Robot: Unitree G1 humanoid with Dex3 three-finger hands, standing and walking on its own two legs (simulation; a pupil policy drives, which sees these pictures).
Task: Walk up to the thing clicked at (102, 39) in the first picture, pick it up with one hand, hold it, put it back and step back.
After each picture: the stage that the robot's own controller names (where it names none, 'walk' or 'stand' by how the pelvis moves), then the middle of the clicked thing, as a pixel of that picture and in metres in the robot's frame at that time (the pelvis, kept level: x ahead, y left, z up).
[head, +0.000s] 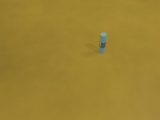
stand; (102, 43) +1.27 -0.18 -0.66
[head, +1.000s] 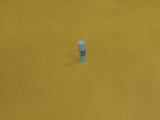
walk; (82, 51) +1.16 +0.11 -0.63
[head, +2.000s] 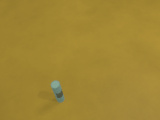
walk; (58, 92) +0.66 +0.27 -0.65
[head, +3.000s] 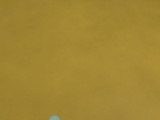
walk; out of the picture +0.40 +0.18 -0.63
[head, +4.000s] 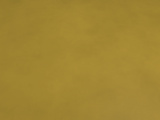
stand; out of the picture +0.35 +0.20 -0.65
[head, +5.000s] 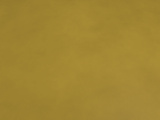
stand; out of the picture +0.36 +0.19 -0.66
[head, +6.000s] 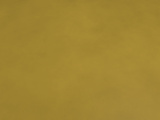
stand; out of the picture +0.36 +0.19 -0.66
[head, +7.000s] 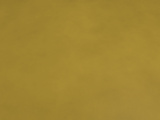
stand; out of the picture +0.34 +0.19 -0.66
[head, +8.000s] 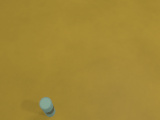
go down; (48, 107) +0.38 +0.20 -0.56
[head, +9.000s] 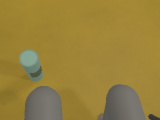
go down; (33, 67) +0.43 +0.22 -0.27
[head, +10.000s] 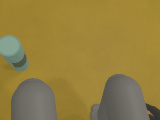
close in; (16, 56) +0.43 +0.24 -0.22
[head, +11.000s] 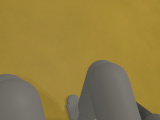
close; out of the picture +0.42 +0.27 -0.16
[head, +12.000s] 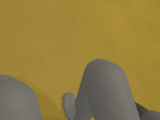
close; out of the picture +0.41 +0.28 -0.16
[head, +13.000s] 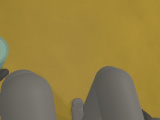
lift; out of the picture +0.35 +0.25 -0.14
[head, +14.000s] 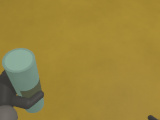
lift; (28, 86) +0.31 +0.18 +0.04
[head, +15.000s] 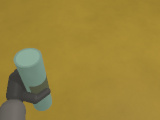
hold; (36, 84) +0.33 +0.17 +0.04
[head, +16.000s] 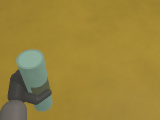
hold; (37, 85) +0.33 +0.17 +0.04
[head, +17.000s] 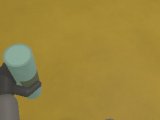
crouch; (26, 76) +0.36 +0.19 -0.02
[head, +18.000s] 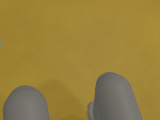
lower; out of the picture +0.50 +0.26 -0.04
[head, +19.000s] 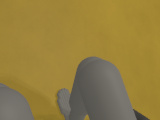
lower; out of the picture +0.46 +0.29 -0.16
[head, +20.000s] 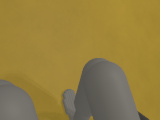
lower; out of the picture +0.43 +0.29 -0.16
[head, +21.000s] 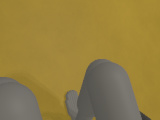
lower; out of the picture +0.42 +0.28 -0.16
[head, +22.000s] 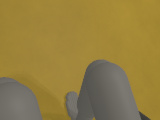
lower; out of the picture +0.43 +0.26 -0.15
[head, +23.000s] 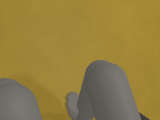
open; out of the picture +0.43 +0.25 -0.17
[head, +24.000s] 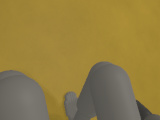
stand; out of the picture +0.43 +0.25 -0.17
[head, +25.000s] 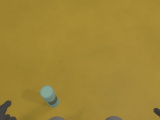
stand; (50, 97) +0.40 +0.19 -0.49
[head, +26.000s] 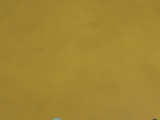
stand; out of the picture +0.38 +0.18 -0.60
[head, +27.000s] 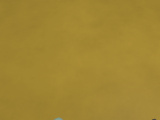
stand; out of the picture +0.38 +0.17 -0.60
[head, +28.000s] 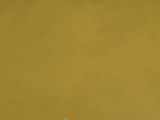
stand; out of the picture +0.40 +0.16 -0.65
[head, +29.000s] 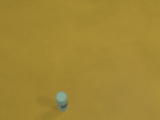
walk; (62, 102) +0.45 +0.12 -0.64
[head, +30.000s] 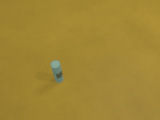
walk; (57, 72) +0.70 +0.24 -0.62
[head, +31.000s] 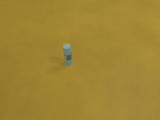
stand; (67, 55) +1.00 +0.20 -0.63
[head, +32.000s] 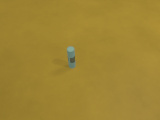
stand; (71, 57) +1.01 +0.16 -0.65
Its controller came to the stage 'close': yes
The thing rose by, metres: 0.68
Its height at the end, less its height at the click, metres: +0.00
